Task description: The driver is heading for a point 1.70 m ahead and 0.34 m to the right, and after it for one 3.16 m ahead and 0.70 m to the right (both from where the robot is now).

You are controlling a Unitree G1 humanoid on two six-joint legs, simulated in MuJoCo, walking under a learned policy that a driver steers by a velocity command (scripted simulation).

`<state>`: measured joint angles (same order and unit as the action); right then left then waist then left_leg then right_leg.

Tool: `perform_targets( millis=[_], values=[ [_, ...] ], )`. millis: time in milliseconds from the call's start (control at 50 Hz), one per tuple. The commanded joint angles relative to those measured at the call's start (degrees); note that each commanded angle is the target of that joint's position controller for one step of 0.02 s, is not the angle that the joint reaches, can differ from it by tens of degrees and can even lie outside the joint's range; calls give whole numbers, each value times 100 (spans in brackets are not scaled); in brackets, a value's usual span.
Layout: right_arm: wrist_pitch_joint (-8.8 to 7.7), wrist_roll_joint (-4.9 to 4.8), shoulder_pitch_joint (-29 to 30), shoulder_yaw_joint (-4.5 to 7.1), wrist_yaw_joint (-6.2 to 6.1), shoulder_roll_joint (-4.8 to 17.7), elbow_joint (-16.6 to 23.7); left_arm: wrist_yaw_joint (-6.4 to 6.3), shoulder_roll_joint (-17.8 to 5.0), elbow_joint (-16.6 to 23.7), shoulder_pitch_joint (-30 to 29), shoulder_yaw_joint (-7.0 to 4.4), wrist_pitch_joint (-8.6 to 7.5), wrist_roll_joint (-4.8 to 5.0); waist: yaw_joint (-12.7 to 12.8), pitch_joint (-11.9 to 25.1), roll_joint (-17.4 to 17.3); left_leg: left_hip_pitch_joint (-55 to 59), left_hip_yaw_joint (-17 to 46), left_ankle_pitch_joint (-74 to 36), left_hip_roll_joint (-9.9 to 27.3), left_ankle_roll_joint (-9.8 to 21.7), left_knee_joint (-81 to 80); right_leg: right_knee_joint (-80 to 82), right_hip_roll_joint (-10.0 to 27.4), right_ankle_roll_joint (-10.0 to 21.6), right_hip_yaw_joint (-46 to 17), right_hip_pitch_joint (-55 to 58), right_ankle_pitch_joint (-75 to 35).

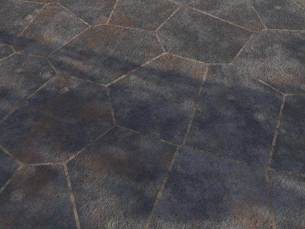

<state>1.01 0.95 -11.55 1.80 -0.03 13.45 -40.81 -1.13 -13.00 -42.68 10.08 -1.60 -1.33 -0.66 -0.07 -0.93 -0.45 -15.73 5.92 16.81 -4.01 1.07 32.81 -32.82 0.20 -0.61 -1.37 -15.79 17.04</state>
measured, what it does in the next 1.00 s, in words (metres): stands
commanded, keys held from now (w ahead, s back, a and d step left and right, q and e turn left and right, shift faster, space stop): no key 1.00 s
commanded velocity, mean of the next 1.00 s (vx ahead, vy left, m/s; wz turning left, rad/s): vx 0.00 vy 0.00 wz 0.01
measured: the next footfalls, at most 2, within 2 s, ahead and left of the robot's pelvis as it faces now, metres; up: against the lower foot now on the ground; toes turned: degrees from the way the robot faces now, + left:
left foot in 1.38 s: +0.08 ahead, +0.12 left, +0.00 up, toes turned +0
right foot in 1.84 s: +0.45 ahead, -0.11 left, +0.00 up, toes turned -2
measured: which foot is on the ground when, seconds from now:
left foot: down 0.00-1.00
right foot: down 0.00-1.00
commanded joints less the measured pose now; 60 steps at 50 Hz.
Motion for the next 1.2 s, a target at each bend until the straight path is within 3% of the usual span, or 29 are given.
perform_targets(
  millis=[20,240,500,800,1080,1100,1120,1140,1160,1180,1200],
  values=[
    [-108,-19,132,161,-23,508,387,-31,-679,351,-31,-183,-33,14,70,433,63,-49,345,-1259,397,136,-401,357,362,259,-354,513,-1381],
    [-97,-30,19,201,-131,498,258,26,-568,168,-141,-160,-27,23,30,283,-6,210,388,-1360,458,71,-443,455,243,216,-297,439,-1215],
    [-83,-38,-59,222,-220,420,-55,0,-534,-354,-60,-147,-55,36,29,108,27,357,323,-1182,436,-7,-575,689,198,211,-280,328,-817],
    [-105,-61,-256,226,-287,390,-839,-40,-525,-1125,95,-114,-47,57,52,-70,43,443,202,-1057,390,-90,-789,988,168,271,-284,309,-549],
    [-127,-80,-423,151,-306,336,-1573,-69,-481,-1576,296,-56,-10,65,66,-156,52,405,93,-990,370,-121,-929,1134,130,325,-267,377,-574],
    [-123,-79,-528,126,-307,255,-1667,-77,-441,-1650,402,-44,0,62,64,-27,103,448,-11,-483,286,-113,-910,1221,97,346,-257,430,68],
    [-120,-106,-539,126,-314,250,-1705,-97,-550,-1679,453,-81,22,100,87,-111,227,280,-195,284,123,-77,-706,1308,91,438,-333,380,1019],
    [-139,-135,-488,136,-316,289,-1679,-115,-739,-1683,521,-140,34,143,129,-252,452,-45,-375,1035,-11,-25,-371,1478,260,624,-634,298,2021],
    [-193,-149,-339,130,-303,299,-1601,-124,-878,-1696,699,-182,21,171,220,-435,697,-521,-488,1291,-19,15,54,1834,682,892,-1246,315,2841],
    [-281,-175,-190,103,-269,218,-1514,-121,-1055,-1715,866,-239,-18,183,280,-557,1011,-875,-621,1089,58,28,647,2278,1290,1227,-2071,383,3324],
    [-371,-196,-43,93,-228,214,-1453,-121,-1157,-1694,872,-287,-70,184,302,-777,1041,-1025,-535,835,338,61,1131,2563,1749,1501,-2666,165,3233]
  ],
)
Over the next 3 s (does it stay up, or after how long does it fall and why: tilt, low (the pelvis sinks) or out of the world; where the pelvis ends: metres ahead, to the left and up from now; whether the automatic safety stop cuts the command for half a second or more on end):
stays up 0.45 0.00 0.00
